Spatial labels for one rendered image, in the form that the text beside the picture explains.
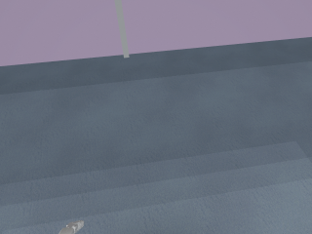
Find panel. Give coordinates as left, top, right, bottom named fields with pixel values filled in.
left=114, top=0, right=130, bottom=59

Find robot left hand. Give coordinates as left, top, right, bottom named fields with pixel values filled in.
left=59, top=220, right=85, bottom=234

